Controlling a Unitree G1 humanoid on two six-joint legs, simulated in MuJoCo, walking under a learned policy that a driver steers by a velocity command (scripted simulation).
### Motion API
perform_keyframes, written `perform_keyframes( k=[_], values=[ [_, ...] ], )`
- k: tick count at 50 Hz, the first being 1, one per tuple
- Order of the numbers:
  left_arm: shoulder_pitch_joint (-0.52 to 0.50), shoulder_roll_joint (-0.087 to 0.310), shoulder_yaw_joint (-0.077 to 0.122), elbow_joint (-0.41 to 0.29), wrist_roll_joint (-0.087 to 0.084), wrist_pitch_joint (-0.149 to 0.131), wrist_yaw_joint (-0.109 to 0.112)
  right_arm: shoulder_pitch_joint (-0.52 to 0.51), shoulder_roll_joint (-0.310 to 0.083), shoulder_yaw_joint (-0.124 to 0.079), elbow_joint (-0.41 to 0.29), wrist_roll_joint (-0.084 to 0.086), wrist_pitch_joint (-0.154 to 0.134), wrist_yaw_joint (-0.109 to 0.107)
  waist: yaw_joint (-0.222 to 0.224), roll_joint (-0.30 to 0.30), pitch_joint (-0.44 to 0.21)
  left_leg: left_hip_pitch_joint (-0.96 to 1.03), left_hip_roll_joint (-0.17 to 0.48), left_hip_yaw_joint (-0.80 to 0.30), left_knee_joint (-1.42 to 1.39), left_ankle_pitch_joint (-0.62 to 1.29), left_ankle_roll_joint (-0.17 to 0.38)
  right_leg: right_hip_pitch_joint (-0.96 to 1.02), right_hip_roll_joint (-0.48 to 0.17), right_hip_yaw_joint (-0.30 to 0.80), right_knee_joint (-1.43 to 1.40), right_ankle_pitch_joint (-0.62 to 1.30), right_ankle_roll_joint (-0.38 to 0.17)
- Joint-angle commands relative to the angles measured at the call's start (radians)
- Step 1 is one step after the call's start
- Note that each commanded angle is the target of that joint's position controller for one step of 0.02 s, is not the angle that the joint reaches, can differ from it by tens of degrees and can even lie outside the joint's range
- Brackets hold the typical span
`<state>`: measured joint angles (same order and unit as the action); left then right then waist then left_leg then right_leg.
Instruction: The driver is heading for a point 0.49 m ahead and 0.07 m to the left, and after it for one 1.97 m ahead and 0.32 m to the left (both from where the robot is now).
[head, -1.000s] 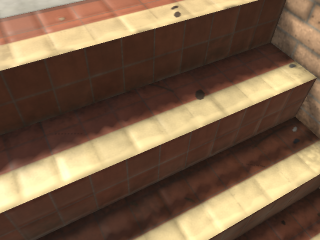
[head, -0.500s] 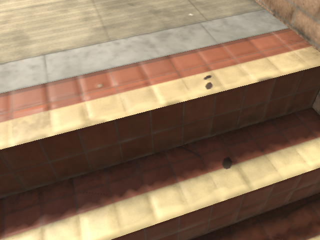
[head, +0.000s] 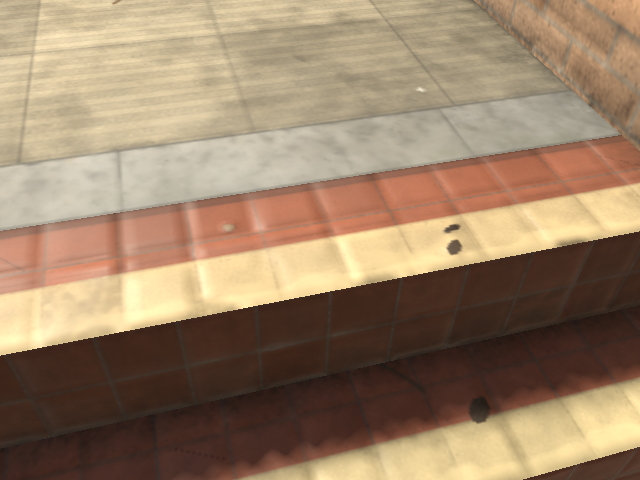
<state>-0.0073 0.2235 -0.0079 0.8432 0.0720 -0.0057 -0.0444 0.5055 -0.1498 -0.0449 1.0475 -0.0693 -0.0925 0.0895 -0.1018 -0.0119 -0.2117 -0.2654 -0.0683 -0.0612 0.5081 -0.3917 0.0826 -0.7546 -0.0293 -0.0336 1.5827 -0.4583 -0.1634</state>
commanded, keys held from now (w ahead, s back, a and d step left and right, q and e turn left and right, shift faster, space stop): w+q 0.58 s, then w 0.42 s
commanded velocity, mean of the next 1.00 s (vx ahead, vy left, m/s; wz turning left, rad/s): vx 0.48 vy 0.00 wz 0.45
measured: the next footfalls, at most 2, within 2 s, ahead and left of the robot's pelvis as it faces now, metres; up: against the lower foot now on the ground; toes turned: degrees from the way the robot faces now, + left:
right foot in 0.18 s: +0.22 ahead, -0.12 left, +0.21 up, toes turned +4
left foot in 0.68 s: +0.40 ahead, +0.20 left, +0.41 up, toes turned +23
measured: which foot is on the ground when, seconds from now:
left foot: down 0.00-0.24, up 0.26-0.66, down 0.68-1.00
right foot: up 0.00-0.16, down 0.18-0.74, up 0.76-1.00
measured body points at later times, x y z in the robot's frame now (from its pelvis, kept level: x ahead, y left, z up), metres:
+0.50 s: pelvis +0.20 -0.01 +0.20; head +0.18 -0.01 +0.65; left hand +0.10 +0.19 +0.04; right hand +0.48 -0.15 +0.13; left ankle +0.21 +0.14 -0.16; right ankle +0.18 -0.12 -0.52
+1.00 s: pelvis +0.44 +0.12 +0.41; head +0.44 +0.11 +0.86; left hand +0.49 +0.37 +0.29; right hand +0.38 -0.12 +0.26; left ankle +0.36 +0.19 -0.32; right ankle +0.56 +0.01 +0.05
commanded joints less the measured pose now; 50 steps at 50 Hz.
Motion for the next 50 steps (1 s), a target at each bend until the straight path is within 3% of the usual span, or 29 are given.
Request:
perform_keyframes(
  k=[1,4,6,8,9,10,11,13,14,16,17,18,20,21,23,29,31,32,33,35,36,37,38,39,41,44,47,49,50],
  values=[
    [-0.281,-0.004,-0.018,-0.144,-0.017,-0.072,0.004,0.383,-0.023,0.033,0.178,-0.034,0.049,0.001,-0.063,0.05,0.182,0.604,0.397,-0.522,-0.06,0.604,0.268,-1.066,0.062,0.124,0.786,-0.159,-0.085],
    [-0.366,-0.065,-0.066,-0.269,-0.038,-0.067,0.018,0.193,0.002,0.055,0.169,-0.061,0.052,-0.024,0.038,0.07,0.145,0.185,0.285,-0.308,-0.175,0.509,0.157,-0.821,-0.013,0.056,0.558,-0.21,-0.121],
    [-0.445,-0.02,-0.067,-0.345,-0.033,-0.016,0.031,0.017,-0.086,0.034,0.093,-0.043,0.044,-0.004,0.108,0.051,0.136,-0.3,0.212,-0.231,-0.425,0.442,0.168,-0.347,-0.056,-0.034,0.105,-0.01,-0.119],
    [-0.455,-0.042,-0.083,-0.356,-0.068,0.088,-0.041,-0.038,-0.263,-0.004,0.061,0.043,0.022,0.049,0.229,0.187,0.091,-0.609,0.281,-0.252,-0.599,1.253,0.356,0.184,0.1,-0.24,-0.014,-0.066,0.063],
    [-0.176,-0.014,-0.064,-0.241,-0.081,0.092,-0.047,-0.098,-0.27,-0.005,0.032,0.046,-0.009,0.076,0.296,0.261,0.052,-0.314,0.344,-0.199,-0.401,1.878,0.302,0.143,0.129,-0.159,-0.06,0.121,0.03],
    [0.293,0.008,0.0,-0.102,-0.068,0.009,0.048,-0.079,-0.181,-0.032,-0.007,0.155,-0.045,-0.059,0.359,0.137,-0.078,-0.005,0.253,-0.036,-0.019,2.063,0.18,0.392,0.099,-0.1,-0.25,-0.108,-0.003],
    [0.403,0.091,0.033,-0.057,-0.061,-0.021,0.083,-0.047,-0.159,-0.031,-0.019,0.166,-0.059,-0.096,0.375,0.009,-0.186,-0.099,0.159,-0.08,0.313,1.832,0.102,0.557,-0.037,0.262,-0.51,-0.243,-0.049],
    [0.347,0.167,0.08,0.034,-0.073,0.006,0.123,-0.179,-0.048,-0.029,-0.115,0.045,-0.052,-0.087,0.286,-0.313,-0.095,-0.406,-0.032,-0.048,1.104,0.507,0.077,0.435,-0.268,0.991,-1.189,-0.729,-0.17],
    [0.202,0.129,0.079,0.032,-0.074,-0.015,0.111,-0.265,-0.008,-0.026,-0.243,-0.016,-0.048,-0.074,0.176,-0.208,0.029,-0.526,-0.013,-0.122,1.428,0.457,0.077,0.3,-0.259,0.934,-1.254,-0.716,-0.123],
    [0.161,-0.055,0.049,0.153,-0.039,-0.052,0.102,-0.326,0.132,0.017,-0.36,-0.008,-0.029,-0.068,0.053,-0.067,0.255,-0.796,-0.007,-0.149,1.655,0.425,0.122,0.173,-0.27,0.596,-1.131,-0.491,-0.058],
    [0.092,-0.165,-0.015,0.128,-0.011,-0.039,0.019,-0.21,0.057,0.039,-0.162,0.101,0.053,0.008,0.128,0.096,0.295,-0.936,0.0,-0.292,1.693,0.469,0.245,0.128,-0.269,0.524,-1.218,-0.155,-0.127],
    [0.101,-0.182,-0.01,0.144,-0.005,-0.046,-0.007,-0.157,0.044,0.04,-0.18,0.088,0.072,0.032,0.063,0.099,0.273,-0.979,0.019,-0.271,1.672,0.499,0.273,0.162,-0.255,0.455,-1.229,-0.009,-0.109],
    [0.093,-0.165,-0.017,0.195,-0.004,-0.066,-0.041,-0.243,0.034,0.04,-0.226,0.061,0.08,0.044,0.003,0.129,0.21,-1.053,0.028,-0.201,1.707,0.387,0.312,0.214,-0.249,0.264,-1.28,0.111,-0.093],
    [0.109,-0.131,-0.014,0.212,0.01,-0.073,-0.037,-0.292,0.034,0.052,-0.239,0.062,0.087,0.054,0.002,0.013,0.169,-1.119,0.028,-0.141,1.921,0.283,0.303,0.276,-0.258,0.204,-1.315,0.113,-0.103],
    [0.189,-0.142,-0.033,0.255,0.061,-0.093,-0.026,-0.401,0.012,0.063,-0.271,0.065,0.088,0.043,-0.01,0.061,0.154,-1.199,0.052,-0.094,1.863,0.386,0.314,0.305,-0.188,0.012,-1.336,0.126,-0.023],
    [0.589,-0.046,-0.034,0.37,0.081,-0.098,-0.048,-0.823,-0.052,0.099,-0.445,0.068,0.161,-0.019,0.141,-0.079,0.067,-1.265,0.172,0.109,1.423,0.281,0.25,0.611,-0.211,-0.115,-1.492,0.37,-0.032],
    [0.497,0.044,-0.02,0.35,0.028,-0.079,-0.112,-0.938,-0.054,0.127,-0.503,0.044,0.232,0.013,0.079,-0.128,0.078,-0.855,0.119,0.241,1.109,0.009,0.227,0.357,-0.289,-0.125,-1.648,0.96,-0.16],
    [0.445,0.136,-0.005,0.309,-0.01,-0.106,-0.111,-0.804,-0.031,0.124,-0.454,0.042,0.227,0.036,0.006,-0.184,0.048,-0.747,0.08,0.275,1.142,0.056,0.17,0.453,-0.326,-0.167,-1.539,1.555,-0.169],
    [0.425,0.228,0.018,0.316,-0.01,-0.112,-0.117,-0.68,-0.042,0.128,-0.439,0.041,0.236,0.05,-0.062,-0.243,-0.022,-0.699,0.032,0.257,1.056,0.136,0.166,0.593,-0.37,-0.172,-1.474,2.035,-0.193],
    [0.471,0.23,0.043,0.302,-0.022,-0.119,-0.108,-0.537,-0.129,0.089,-0.383,0.042,0.201,0.025,-0.061,-0.239,-0.126,-0.521,-0.084,0.296,0.569,0.023,0.14,0.913,-0.305,-0.166,-1.21,2.256,-0.151],
    [0.556,0.165,0.03,0.327,0.073,-0.116,-0.123,-0.263,-0.181,0.071,-0.27,0.056,0.199,0.0,-0.092,-0.116,-0.286,-0.08,-0.011,0.006,0.546,0.301,0.22,0.6,-0.275,-0.082,-0.882,2.081,-0.104],
    [0.476,0.141,0.031,0.277,0.084,-0.093,-0.152,0.037,-0.257,0.05,-0.174,0.047,0.199,-0.027,-0.172,0.069,-0.407,0.244,0.147,-0.44,0.174,0.18,0.316,0.246,-0.133,-0.011,-0.535,1.358,-0.06],
    [0.421,0.091,0.059,0.295,0.03,-0.066,-0.164,0.135,-0.327,0.009,-0.107,0.011,0.177,-0.023,-0.167,0.194,-0.214,0.134,0.242,-0.805,-0.132,-0.132,0.285,-0.054,0.052,0.179,-0.024,0.731,-0.019],
    [0.382,0.014,0.063,0.284,-0.025,-0.069,-0.135,0.085,-0.277,0.011,-0.046,-0.003,0.128,-0.017,-0.084,0.219,0.01,0.005,0.252,-0.764,-0.132,-0.297,0.142,-0.284,0.119,0.392,0.309,0.75,-0.043],
    [0.29,-0.054,0.038,0.227,-0.023,-0.073,-0.081,-0.108,-0.143,0.032,0.033,0.041,0.068,-0.006,0.041,0.086,0.084,-0.089,0.231,-0.57,-0.04,-0.123,0.136,-0.466,0.147,0.413,0.571,0.676,-0.081],
    [0.246,-0.108,0.001,0.153,-0.023,-0.056,-0.038,-0.28,-0.002,0.071,0.068,0.004,0.036,0.01,0.205,-0.022,0.119,-0.153,0.202,-0.235,-0.069,0.115,0.072,-0.596,0.063,0.292,0.608,0.531,-0.145],
    [0.149,-0.12,-0.037,0.104,-0.038,-0.052,-0.041,-0.245,0.041,0.084,0.072,-0.032,0.029,-0.007,0.212,0.063,0.171,-0.243,0.182,-0.121,-0.189,0.041,0.118,-0.704,0.046,0.138,0.936,0.279,-0.149],
    [-0.012,-0.092,-0.053,0.004,-0.038,-0.042,-0.04,-0.167,-0.018,0.086,0.07,-0.092,0.017,0.004,0.2,-0.022,0.147,-0.327,0.153,-0.041,-0.237,0.013,0.082,-0.593,-0.014,0.048,0.627,0.475,-0.146],
    [-0.097,-0.053,-0.05,-0.031,-0.05,-0.029,-0.041,-0.139,-0.047,0.079,0.054,-0.087,0.011,0.009,0.153,0.012,0.149,-0.359,0.144,-0.005,-0.29,0.084,0.105,-0.52,-0.049,0.004,0.46,0.513,-0.111]
  ],
)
